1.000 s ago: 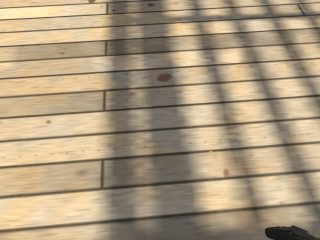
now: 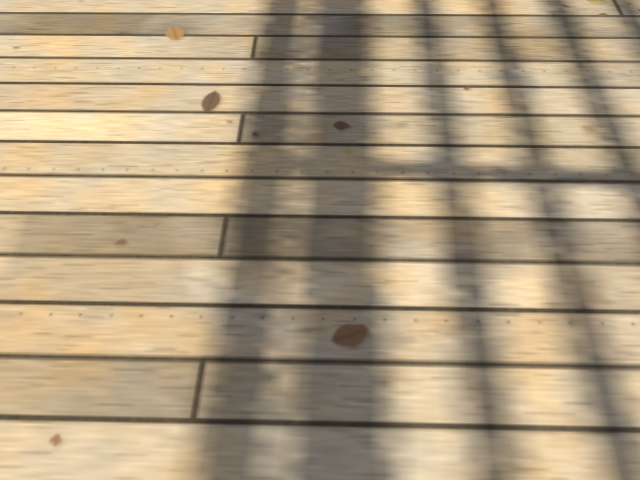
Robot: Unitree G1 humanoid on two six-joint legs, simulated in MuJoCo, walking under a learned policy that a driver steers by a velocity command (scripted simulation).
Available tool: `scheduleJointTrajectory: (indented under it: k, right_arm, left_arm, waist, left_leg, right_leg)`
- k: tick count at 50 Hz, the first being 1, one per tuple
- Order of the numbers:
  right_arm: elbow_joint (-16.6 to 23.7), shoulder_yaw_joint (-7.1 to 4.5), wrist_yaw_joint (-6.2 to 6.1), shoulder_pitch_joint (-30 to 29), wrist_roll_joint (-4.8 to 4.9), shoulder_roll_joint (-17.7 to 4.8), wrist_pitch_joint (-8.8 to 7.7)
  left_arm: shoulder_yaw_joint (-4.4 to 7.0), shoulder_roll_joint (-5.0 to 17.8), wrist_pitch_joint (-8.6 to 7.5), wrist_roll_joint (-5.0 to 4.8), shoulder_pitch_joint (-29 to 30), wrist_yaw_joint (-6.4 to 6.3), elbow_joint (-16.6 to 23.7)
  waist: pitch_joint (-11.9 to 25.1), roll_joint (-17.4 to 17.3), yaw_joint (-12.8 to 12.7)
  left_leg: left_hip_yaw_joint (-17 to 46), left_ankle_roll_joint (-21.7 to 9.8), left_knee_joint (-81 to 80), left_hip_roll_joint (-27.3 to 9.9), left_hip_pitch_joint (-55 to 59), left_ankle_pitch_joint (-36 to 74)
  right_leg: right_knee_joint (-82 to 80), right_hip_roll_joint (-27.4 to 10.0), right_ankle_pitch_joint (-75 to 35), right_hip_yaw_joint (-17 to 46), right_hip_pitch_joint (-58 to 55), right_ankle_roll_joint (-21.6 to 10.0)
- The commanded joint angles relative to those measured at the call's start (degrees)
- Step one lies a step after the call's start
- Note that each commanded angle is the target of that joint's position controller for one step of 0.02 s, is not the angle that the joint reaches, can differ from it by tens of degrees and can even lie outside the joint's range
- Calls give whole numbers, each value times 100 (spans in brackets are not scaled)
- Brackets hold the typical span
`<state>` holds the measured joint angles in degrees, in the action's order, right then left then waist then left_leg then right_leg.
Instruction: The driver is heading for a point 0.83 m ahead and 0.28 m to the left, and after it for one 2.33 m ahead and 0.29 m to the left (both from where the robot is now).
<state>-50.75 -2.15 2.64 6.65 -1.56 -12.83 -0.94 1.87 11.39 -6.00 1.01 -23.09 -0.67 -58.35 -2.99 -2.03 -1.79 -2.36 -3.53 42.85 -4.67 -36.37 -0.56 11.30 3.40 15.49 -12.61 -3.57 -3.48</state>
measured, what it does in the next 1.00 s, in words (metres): walks ahead, turning left: left foot, then right foot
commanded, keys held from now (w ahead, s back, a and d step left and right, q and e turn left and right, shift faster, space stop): w+q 0.84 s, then q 0.10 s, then no key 0.06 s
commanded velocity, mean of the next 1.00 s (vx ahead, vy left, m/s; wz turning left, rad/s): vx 0.48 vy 0.00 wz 0.56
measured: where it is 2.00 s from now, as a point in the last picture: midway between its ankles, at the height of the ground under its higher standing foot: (256, 412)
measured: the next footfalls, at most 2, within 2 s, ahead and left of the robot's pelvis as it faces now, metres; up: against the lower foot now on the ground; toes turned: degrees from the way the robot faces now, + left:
left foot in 0.14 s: +0.23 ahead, +0.09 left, +0.00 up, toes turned +10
right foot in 0.68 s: +0.59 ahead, +0.02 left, +0.00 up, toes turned +26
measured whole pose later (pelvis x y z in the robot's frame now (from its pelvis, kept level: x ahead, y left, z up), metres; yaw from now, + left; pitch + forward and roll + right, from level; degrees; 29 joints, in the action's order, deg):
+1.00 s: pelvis +0.53 +0.11 +0.01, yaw +35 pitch +1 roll -1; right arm -43.1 -3.4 3.0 7.9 -1.8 -16.9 0.0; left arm 2.6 14.4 -4.5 0.8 -18.9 -0.1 -48.9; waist -4.0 -2.5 -1.8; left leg 0.5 -1.9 51.5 -1.7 -36.1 -8.9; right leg 17.5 -0.2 12.6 -9.7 5.3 -1.8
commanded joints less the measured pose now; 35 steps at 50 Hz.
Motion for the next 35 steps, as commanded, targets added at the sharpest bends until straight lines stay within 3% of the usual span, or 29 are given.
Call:
scheduleJointTrajectory:
  k: [1,3,5,6,7,8,9,10,11,12,14,15,17,20,26,29,31,33,34,35]
  right_arm:
    - [577,18,34,-741,-23,-176,-81]
    - [599,-18,28,-639,-39,-246,-78]
    - [462,-104,-9,-80,-59,-392,-73]
    - [296,-182,-28,494,-70,-518,-100]
    - [30,-314,-79,1388,-128,-762,-139]
    - [-14,-512,-175,1912,-175,-1397,-135]
    - [100,-574,-172,1707,-17,-1701,-65]
    - [56,-544,-213,1547,84,-1545,-9]
    - [61,-476,-250,1239,114,-1254,-22]
    - [88,-412,-257,961,105,-995,-51]
    - [134,-332,-287,729,165,-793,-152]
    - [124,-329,-277,808,181,-818,-219]
    - [86,-367,-263,1013,182,-988,-282]
    - [55,-380,-256,1417,164,-1044,-269]
    - [27,-375,-301,2044,118,-1061,-228]
    - [51,-386,-353,2155,63,-1130,-216]
    - [143,-413,-397,1903,49,-1241,-225]
    - [247,-439,-341,1554,60,-1372,-274]
    - [306,-404,-275,1494,119,-1240,-327]
    - [519,-254,-257,1789,261,-620,-359]
  left_arm:
    - [140,787,-15,14,-321,-83,111]
    - [160,876,41,36,-266,-124,102]
    - [208,1041,121,61,-155,-154,129]
    - [234,1122,177,63,-113,-149,169]
    - [243,1154,209,42,-12,-128,264]
    - [155,753,182,-37,-105,-63,559]
    - [180,719,121,-69,135,36,933]
    - [208,930,59,1,816,62,1061]
    - [176,858,-18,-56,908,81,1119]
    - [184,826,-21,-39,796,65,1031]
    - [173,735,196,159,596,75,1002]
    - [173,697,293,192,596,97,1038]
    - [164,645,402,187,816,132,1165]
    - [162,693,439,162,1592,146,1473]
    - [84,708,385,109,2700,203,1922]
    - [45,765,310,64,3017,216,2139]
    - [69,900,256,41,2643,195,2111]
    - [188,1178,174,26,1388,89,1750]
    - [265,1405,98,97,539,3,1607]
    - [362,1886,103,253,-121,-94,1650]
  waist:
    - [-356,539,-76]
    - [-239,624,54]
    - [142,772,337]
    - [486,767,562]
    - [946,526,988]
    - [1581,-395,1038]
    - [1931,-1024,776]
    - [1202,-149,827]
    - [615,84,626]
    - [243,419,334]
    - [215,323,28]
    - [265,265,-5]
    - [239,166,6]
    - [51,5,267]
    - [19,-146,694]
    - [-11,-221,756]
    - [41,-293,490]
    - [600,-150,-95]
    - [1175,153,-501]
    - [2058,1073,-531]
  left_leg:
    - [-388,-169,-511,157,22,-117]
    - [-559,-379,-695,379,339,-594]
    - [-746,-647,-764,771,1077,-1211]
    - [-738,-803,-971,965,1749,-1354]
    - [-381,-1042,-1433,903,3025,-1243]
    - [1724,-1591,-1603,-610,4651,-1709]
    - [4633,-2318,-2576,-1625,5485,-1377]
    - [3762,-2070,-2704,-1407,5077,-1200]
    - [3060,-1839,-2794,-1254,4296,-763]
    - [2543,-1558,-2896,-938,3600,-114]
    - [1879,-1341,-2985,-474,2916,635]
    - [1786,-1348,-2989,-373,2826,935]
    - [1638,-1309,-3060,-210,2701,1059]
    - [1740,-1146,-3159,-116,2830,885]
    - [2023,-997,-2856,-122,3658,1249]
    - [2237,-945,-2572,-236,3931,1676]
    - [2335,-750,-2311,-269,3765,1992]
    - [2172,-482,-1121,41,3333,2955]
    - [1935,-355,132,404,2689,2207]
    - [1331,-198,1881,949,1512,-652]
  right_leg:
    - [-135,-1732,-3225,286,16,-406]
    - [370,-1815,-4497,98,-300,-360]
    - [1450,-1857,-5963,-70,-441,-323]
    - [2394,-1850,-5979,-107,-300,-303]
    - [3776,-1743,-5045,-183,447,-157]
    - [5801,-1284,-1983,-225,2247,87]
    - [7290,-51,1609,721,4085,316]
    - [7211,-521,1041,1431,4743,241]
    - [6730,-756,499,1415,4654,219]
    - [6165,-931,294,1408,4287,240]
    - [5602,-1053,215,1429,3617,407]
    - [5464,-1028,213,1375,3535,482]
    - [5071,-1010,-63,1274,3656,605]
    - [4327,-992,-702,1221,4141,711]
    - [3061,-701,-1383,1272,4482,647]
    - [2504,-521,-1289,1291,4254,514]
    - [2041,-402,-1051,1359,3444,366]
    - [1643,-127,-777,1239,1625,146]
    - [1448,-668,-616,1703,270,-50]
    - [1276,-2318,360,3549,-1173,-382]
Keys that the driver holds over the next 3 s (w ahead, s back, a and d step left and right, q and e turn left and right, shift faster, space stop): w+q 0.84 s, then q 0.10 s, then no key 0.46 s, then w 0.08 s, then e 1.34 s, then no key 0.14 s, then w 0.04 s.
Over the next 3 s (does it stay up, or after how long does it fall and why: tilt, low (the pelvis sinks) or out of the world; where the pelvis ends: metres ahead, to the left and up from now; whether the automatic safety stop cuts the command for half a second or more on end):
stays up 0.63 0.22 0.00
